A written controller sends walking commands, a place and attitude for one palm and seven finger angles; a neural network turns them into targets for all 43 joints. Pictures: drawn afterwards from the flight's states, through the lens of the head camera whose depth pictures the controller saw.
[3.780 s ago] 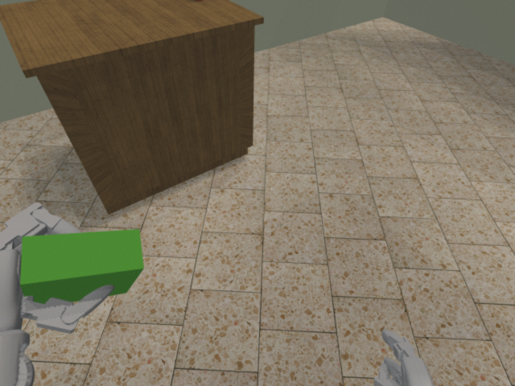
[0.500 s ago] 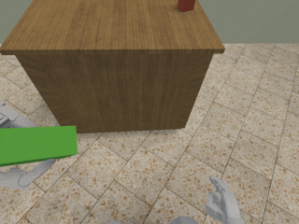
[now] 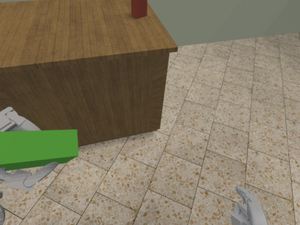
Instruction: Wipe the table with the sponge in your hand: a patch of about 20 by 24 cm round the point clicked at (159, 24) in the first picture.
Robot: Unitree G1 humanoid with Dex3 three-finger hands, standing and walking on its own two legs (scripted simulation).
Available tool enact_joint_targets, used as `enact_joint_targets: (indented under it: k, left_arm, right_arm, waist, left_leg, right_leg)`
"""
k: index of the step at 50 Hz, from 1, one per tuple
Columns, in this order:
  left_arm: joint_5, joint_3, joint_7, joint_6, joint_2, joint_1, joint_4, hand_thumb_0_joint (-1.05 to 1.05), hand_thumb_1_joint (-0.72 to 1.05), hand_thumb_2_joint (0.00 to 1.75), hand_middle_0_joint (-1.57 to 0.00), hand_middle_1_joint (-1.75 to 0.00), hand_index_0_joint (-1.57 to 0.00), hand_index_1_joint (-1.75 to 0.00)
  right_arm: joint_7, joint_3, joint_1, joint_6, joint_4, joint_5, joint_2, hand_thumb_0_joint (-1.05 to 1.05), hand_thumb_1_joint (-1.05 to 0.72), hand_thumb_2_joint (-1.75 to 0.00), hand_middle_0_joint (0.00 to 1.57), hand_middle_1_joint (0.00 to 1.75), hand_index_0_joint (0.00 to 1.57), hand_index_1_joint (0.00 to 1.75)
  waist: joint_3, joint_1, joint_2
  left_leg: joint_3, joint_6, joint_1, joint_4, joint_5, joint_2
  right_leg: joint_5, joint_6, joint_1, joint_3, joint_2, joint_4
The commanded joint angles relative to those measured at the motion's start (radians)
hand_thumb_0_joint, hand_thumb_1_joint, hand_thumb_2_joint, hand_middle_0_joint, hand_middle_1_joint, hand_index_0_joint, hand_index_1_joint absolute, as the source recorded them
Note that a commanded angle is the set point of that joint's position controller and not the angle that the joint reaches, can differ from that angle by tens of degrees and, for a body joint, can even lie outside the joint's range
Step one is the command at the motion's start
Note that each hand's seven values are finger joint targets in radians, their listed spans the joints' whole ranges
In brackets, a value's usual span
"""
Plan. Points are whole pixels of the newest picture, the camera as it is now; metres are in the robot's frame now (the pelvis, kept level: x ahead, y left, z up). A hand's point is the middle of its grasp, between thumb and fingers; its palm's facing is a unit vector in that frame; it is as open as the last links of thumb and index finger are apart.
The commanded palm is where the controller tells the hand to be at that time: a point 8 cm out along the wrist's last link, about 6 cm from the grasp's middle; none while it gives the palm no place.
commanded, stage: turn to face it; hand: left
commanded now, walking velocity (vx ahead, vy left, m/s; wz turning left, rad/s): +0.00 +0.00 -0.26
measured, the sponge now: (49, 149) +0.23 +0.21 +0.16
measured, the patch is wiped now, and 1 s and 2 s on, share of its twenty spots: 0.00 0.00 0.00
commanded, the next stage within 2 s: take the last steps up to it in 0.08 s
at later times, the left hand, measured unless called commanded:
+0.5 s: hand (52, 172) +0.18 +0.18 +0.17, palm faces +0.28 -0.83 -0.48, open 9.3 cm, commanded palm +0.13 +0.24 +0.18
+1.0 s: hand (57, 147) +0.23 +0.19 +0.17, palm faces +0.35 -0.82 -0.46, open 9.3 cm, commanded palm +0.17 +0.25 +0.18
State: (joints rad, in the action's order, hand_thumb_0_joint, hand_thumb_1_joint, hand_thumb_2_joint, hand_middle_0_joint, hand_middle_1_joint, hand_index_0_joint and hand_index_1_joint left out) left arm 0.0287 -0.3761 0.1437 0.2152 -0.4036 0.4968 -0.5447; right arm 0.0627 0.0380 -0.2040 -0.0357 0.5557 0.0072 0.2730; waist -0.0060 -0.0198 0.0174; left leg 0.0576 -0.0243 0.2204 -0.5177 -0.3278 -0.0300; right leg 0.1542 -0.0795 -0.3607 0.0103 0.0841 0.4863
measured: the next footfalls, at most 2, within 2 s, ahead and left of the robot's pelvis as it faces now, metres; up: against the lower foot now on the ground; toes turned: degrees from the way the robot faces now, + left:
right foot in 0.24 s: +0.03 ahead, -0.13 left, +0.00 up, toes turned -10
left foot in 0.64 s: +0.01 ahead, +0.12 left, +0.00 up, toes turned +3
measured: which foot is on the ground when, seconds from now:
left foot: down 0.00-0.28, up 0.30-0.62, down 0.64-0.90, up 0.92-1.00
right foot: down 0.00-0.04, up 0.06-0.22, down 0.24-0.64, up 0.66-0.88, down 0.90-1.00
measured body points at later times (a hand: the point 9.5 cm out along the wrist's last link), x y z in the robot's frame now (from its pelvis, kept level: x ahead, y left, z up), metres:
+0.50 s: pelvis -0.05 -0.03 +0.01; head -0.03 -0.04 +0.46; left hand +0.16 +0.22 +0.20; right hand +0.07 -0.29 -0.10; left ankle -0.04 +0.10 -0.69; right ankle -0.01 -0.12 -0.73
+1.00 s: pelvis +0.00 -0.03 -0.01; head +0.02 -0.06 +0.44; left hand +0.21 +0.23 +0.19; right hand +0.15 -0.25 -0.12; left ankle -0.03 +0.11 -0.66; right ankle +0.01 -0.11 -0.73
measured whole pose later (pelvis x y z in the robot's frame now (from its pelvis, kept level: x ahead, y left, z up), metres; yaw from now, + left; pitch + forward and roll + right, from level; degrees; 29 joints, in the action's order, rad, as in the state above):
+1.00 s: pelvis +0.00 -0.03 -0.01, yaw -3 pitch -1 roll +1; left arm 0.00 -0.32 0.13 0.24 -0.33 0.41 -0.41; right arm 0.04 -0.01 -0.18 -0.08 0.69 0.00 0.19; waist -0.06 0.02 -0.06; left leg 0.04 -0.02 0.44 -1.11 -0.39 -0.04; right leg 0.31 -0.06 -0.30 0.16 -0.04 0.62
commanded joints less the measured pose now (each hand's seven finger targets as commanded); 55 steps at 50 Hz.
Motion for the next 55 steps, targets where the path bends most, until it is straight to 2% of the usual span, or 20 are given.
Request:
enact_joint_targets:
  k: [1, 3, 7, 11, 12, 14, 16, 21, 30, 32, 34, 37, 42, 43, 44, 45, 46, 49, 51, 55]
  left_arm:
    - [0.008, -0.118, 0.022, 0.066, -0.153, -0.073, -0.208, 0.00, 0.10, 1.30, -1.20, -1.60, -1.20, -1.60]
    - [-0.007, -0.095, 0.022, 0.070, -0.141, -0.085, -0.199, 0.00, 0.10, 1.30, -1.20, -1.60, -1.20, -1.60]
    - [-0.017, -0.035, 0.013, 0.048, -0.099, -0.136, -0.199, 0.00, 0.10, 1.30, -1.20, -1.60, -1.20, -1.60]
    - [-0.029, -0.056, 0.019, 0.048, -0.122, -0.179, -0.156, 0.00, 0.10, 1.30, -1.20, -1.60, -1.20, -1.60]
    - [-0.025, -0.061, 0.024, 0.051, -0.129, -0.193, -0.153, 0.00, 0.10, 1.30, -1.20, -1.60, -1.20, -1.60]
    - [-0.011, -0.104, 0.033, 0.037, -0.160, -0.120, -0.097, 0.00, 0.10, 1.30, -1.20, -1.60, -1.20, -1.60]
    - [-0.001, -0.148, 0.037, 0.036, -0.196, -0.073, -0.114, 0.00, 0.10, 1.30, -1.20, -1.60, -1.20, -1.60]
    - [-0.005, -0.135, 0.028, 0.069, -0.164, -0.033, -0.141, 0.00, 0.10, 1.30, -1.20, -1.60, -1.20, -1.60]
    - [-0.014, -0.071, 0.045, 0.070, -0.122, -0.130, -0.144, 0.00, 0.10, 1.30, -1.20, -1.60, -1.20, -1.60]
    - [-0.015, -0.048, 0.042, 0.083, -0.101, -0.179, -0.199, 0.00, 0.10, 1.30, -1.20, -1.60, -1.20, -1.60]
    - [-0.037, -0.084, 0.034, 0.091, -0.150, -0.157, -0.119, 0.00, 0.10, 1.30, -1.20, -1.60, -1.20, -1.60]
    - [-0.033, -0.061, 0.024, 0.091, -0.116, -0.143, -0.156, 0.00, 0.10, 1.30, -1.20, -1.60, -1.20, -1.60]
    - [-0.022, -0.050, 0.025, 0.072, -0.104, -0.132, -0.114, 0.00, 0.10, 1.30, -1.20, -1.60, -1.20, -1.60]
    - [-0.024, -0.062, 0.028, 0.071, -0.114, -0.137, -0.090, 0.00, 0.10, 1.30, -1.20, -1.60, -1.20, -1.60]
    - [-0.031, -0.070, 0.030, 0.068, -0.130, -0.154, -0.070, 0.00, 0.10, 1.30, -1.20, -1.60, -1.20, -1.60]
    - [-0.022, -0.111, 0.033, 0.066, -0.179, -0.169, -0.062, 0.00, 0.10, 1.30, -1.20, -1.60, -1.20, -1.60]
    - [-0.008, -0.114, 0.028, 0.069, -0.169, -0.195, -0.052, 0.00, 0.10, 1.30, -1.20, -1.60, -1.20, -1.60]
    - [-0.003, -0.131, 0.010, 0.101, -0.165, -0.111, -0.080, 0.00, 0.10, 1.30, -1.20, -1.60, -1.20, -1.60]
    - [-0.008, -0.131, 0.011, 0.114, -0.158, -0.099, -0.118, 0.00, 0.10, 1.30, -1.20, -1.60, -1.20, -1.60]
    - [-0.008, -0.134, 0.032, 0.107, -0.153, -0.044, -0.186, 0.00, 0.10, 1.30, -1.20, -1.60, -1.20, -1.60]
  right_arm:
    - [0.003, 0.019, 0.088, -0.050, -0.170, 0.012, 0.080, 0.00, -0.90, -0.90, 0.20, 0.30, 0.20, 0.30]
    - [0.004, 0.004, 0.082, -0.066, -0.153, -0.009, 0.048, 0.00, -0.90, -0.90, 0.20, 0.30, 0.20, 0.30]
    - [-0.012, 0.016, 0.047, -0.104, -0.126, 0.002, 0.075, 0.00, -0.90, -0.90, 0.20, 0.30, 0.20, 0.30]
    - [-0.020, 0.013, 0.057, -0.116, -0.107, 0.002, 0.080, 0.00, -0.90, -0.90, 0.20, 0.30, 0.20, 0.30]
    - [-0.018, 0.006, 0.068, -0.112, -0.106, 0.001, 0.064, 0.00, -0.90, -0.90, 0.20, 0.30, 0.20, 0.30]
    - [-0.013, 0.008, 0.049, -0.096, -0.104, 0.000, 0.039, 0.00, -0.90, -0.90, 0.20, 0.30, 0.20, 0.30]
    - [-0.012, 0.006, 0.103, -0.073, -0.103, -0.008, 0.043, 0.00, -0.90, -0.90, 0.20, 0.30, 0.20, 0.30]
    - [-0.003, -0.012, 0.098, -0.054, -0.081, -0.011, 0.015, 0.00, -0.90, -0.90, 0.20, 0.30, 0.20, 0.30]
    - [0.021, 0.013, 0.036, -0.101, -0.084, -0.014, 0.037, 0.00, -0.90, -0.90, 0.20, 0.30, 0.20, 0.30]
    - [0.021, 0.024, 0.043, -0.107, -0.102, -0.009, 0.081, 0.00, -0.90, -0.90, 0.20, 0.30, 0.20, 0.30]
    - [0.013, 0.019, 0.052, -0.128, -0.070, -0.008, 0.050, 0.00, -0.90, -0.90, 0.20, 0.30, 0.20, 0.30]
    - [0.006, 0.023, 0.058, -0.147, -0.052, -0.003, 0.049, 0.00, -0.90, -0.90, 0.20, 0.30, 0.20, 0.30]
    - [0.006, 0.009, 0.065, -0.146, -0.046, -0.007, 0.051, 0.00, -0.90, -0.90, 0.20, 0.30, 0.20, 0.30]
    - [0.009, 0.009, 0.072, -0.139, -0.044, -0.007, 0.046, 0.00, -0.90, -0.90, 0.20, 0.30, 0.20, 0.30]
    - [0.006, 0.012, 0.066, -0.128, -0.044, -0.005, 0.032, 0.00, -0.90, -0.90, 0.20, 0.30, 0.20, 0.30]
    - [0.002, 0.006, 0.090, -0.124, -0.064, -0.004, 0.014, 0.00, -0.90, -0.90, 0.20, 0.30, 0.20, 0.30]
    - [-0.011, 0.021, 0.094, -0.121, -0.060, -0.007, 0.045, 0.00, -0.90, -0.90, 0.20, 0.30, 0.20, 0.30]
    - [-0.018, 0.003, 0.097, -0.095, -0.034, -0.008, 0.020, 0.00, -0.90, -0.90, 0.20, 0.30, 0.20, 0.30]
    - [-0.015, 0.000, 0.120, -0.083, -0.046, -0.006, 0.013, 0.00, -0.90, -0.90, 0.20, 0.30, 0.20, 0.30]
    - [-0.016, 0.003, 0.098, -0.089, -0.084, -0.014, 0.006, 0.00, -0.90, -0.90, 0.20, 0.30, 0.20, 0.30]
  waist:
    - [0.145, 0.046, -0.224]
    - [0.068, 0.037, -0.312]
    - [0.046, 0.023, -0.241]
    - [0.050, 0.017, -0.227]
    - [0.054, 0.012, -0.164]
    - [0.097, 0.021, 0.162]
    - [0.070, 0.041, 0.143]
    - [0.092, 0.014, 0.098]
    - [0.091, 0.008, 0.026]
    - [0.046, 0.006, -0.297]
    - [-0.016, 0.003, -0.278]
    - [-0.025, 0.021, -0.213]
    - [0.044, 0.026, -0.209]
    - [0.066, 0.032, -0.153]
    - [0.081, 0.031, 0.038]
    - [0.079, 0.037, 0.288]
    - [0.083, 0.035, 0.249]
    - [0.026, 0.025, 0.074]
    - [0.057, 0.021, 0.080]
    - [0.110, 0.042, 0.097]
  left_leg:
    - [-0.190, 0.091, -0.104, 0.190, 0.266, -0.251]
    - [-0.249, 0.147, 0.013, 0.228, 0.425, -0.352]
    - [-0.070, 0.094, -0.043, 0.102, 0.590, -0.288]
    - [-0.018, 0.054, 0.072, 0.028, 0.315, -0.231]
    - [-0.004, 0.041, 0.152, -0.008, 0.132, -0.195]
    - [0.072, 0.002, 0.227, -0.226, -0.181, -0.014]
    - [-0.043, 0.009, 0.354, -0.531, -0.214, -0.019]
    - [-0.033, 0.006, 0.257, -0.394, -0.077, -0.059]
    - [0.069, 0.055, -0.084, 0.115, -0.060, 0.000]
    - [-0.282, 0.162, -0.192, 0.269, -0.121, -0.241]
    - [-0.444, 0.274, -0.039, 0.360, -0.254, -0.360]
    - [-0.230, 0.235, -0.011, 0.285, -0.070, -0.270]
    - [-0.070, 0.149, 0.043, 0.111, 0.060, -0.200]
    - [-0.033, 0.127, 0.104, -0.004, 0.041, -0.172]
    - [0.032, 0.091, 0.251, -0.236, -0.022, -0.097]
    - [0.064, 0.041, 0.477, -0.515, -0.199, 0.015]
    - [-0.069, 0.022, 0.495, -0.675, -0.164, -0.011]
    - [-0.092, -0.007, 0.483, -0.733, -0.013, -0.071]
    - [-0.063, -0.008, 0.432, -0.600, 0.009, -0.083]
    - [0.061, 0.012, 0.247, -0.232, 0.031, -0.048]
  right_leg:
    - [0.062, 0.076, 0.035, -0.151, -0.098, 0.044]
    - [0.270, 0.097, -0.015, -0.037, -0.083, 0.309]
    - [0.216, 0.113, 0.011, 0.055, -0.077, 0.193]
    - [0.078, 0.099, 0.212, 0.096, -0.092, -0.013]
    - [0.024, 0.072, 0.273, 0.032, -0.145, -0.030]
    - [0.183, -0.034, 0.232, -0.322, -0.342, -0.168]
    - [0.422, -0.123, 0.212, -0.506, -0.461, -0.289]
    - [0.255, -0.083, 0.138, -0.211, -0.405, -0.272]
    - [0.426, -0.013, 0.059, -0.149, -0.305, -0.131]
    - [0.364, 0.068, -0.161, 0.040, -0.115, 0.267]
    - [0.363, 0.083, -0.251, 0.022, -0.152, 0.577]
    - [0.290, 0.104, -0.194, 0.071, -0.171, 0.472]
    - [0.208, 0.102, 0.135, 0.173, -0.104, 0.069]
    - [0.156, 0.086, 0.247, 0.138, -0.123, -0.031]
    - [0.197, 0.018, 0.356, -0.089, -0.257, -0.114]
    - [0.129, -0.097, 0.440, -0.506, -0.493, -0.215]
    - [0.226, -0.112, 0.374, -0.596, -0.550, -0.264]
    - [0.050, -0.097, 0.266, -0.299, -0.466, -0.227]
    - [-0.132, -0.073, 0.266, -0.155, -0.431, -0.195]
    - [-0.195, -0.068, 0.262, -0.091, -0.397, -0.153]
